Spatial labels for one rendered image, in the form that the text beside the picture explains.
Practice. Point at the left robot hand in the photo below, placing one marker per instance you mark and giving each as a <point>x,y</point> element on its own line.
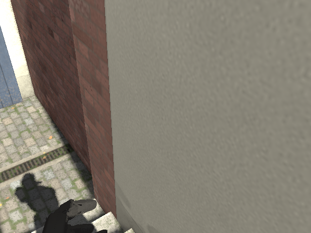
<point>57,222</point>

